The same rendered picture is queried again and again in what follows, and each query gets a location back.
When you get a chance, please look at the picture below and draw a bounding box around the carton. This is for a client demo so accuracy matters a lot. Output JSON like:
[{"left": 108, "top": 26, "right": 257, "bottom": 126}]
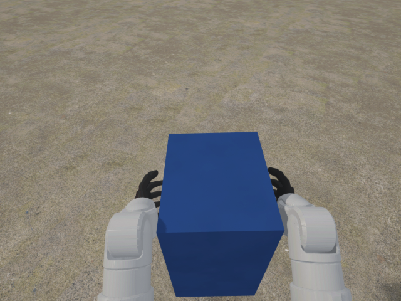
[{"left": 156, "top": 132, "right": 284, "bottom": 297}]

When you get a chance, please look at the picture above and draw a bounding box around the robot right hand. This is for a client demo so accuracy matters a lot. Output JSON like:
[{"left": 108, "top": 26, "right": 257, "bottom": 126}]
[{"left": 268, "top": 167, "right": 294, "bottom": 201}]

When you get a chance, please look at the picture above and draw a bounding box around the robot left hand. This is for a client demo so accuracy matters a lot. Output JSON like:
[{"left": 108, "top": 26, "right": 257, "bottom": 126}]
[{"left": 135, "top": 170, "right": 163, "bottom": 217}]

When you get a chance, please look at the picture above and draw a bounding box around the robot right forearm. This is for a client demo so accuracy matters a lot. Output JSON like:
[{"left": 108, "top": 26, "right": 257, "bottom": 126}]
[{"left": 277, "top": 193, "right": 352, "bottom": 301}]

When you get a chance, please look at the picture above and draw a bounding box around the robot left forearm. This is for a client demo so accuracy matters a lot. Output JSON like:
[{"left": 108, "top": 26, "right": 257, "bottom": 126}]
[{"left": 97, "top": 198, "right": 158, "bottom": 301}]

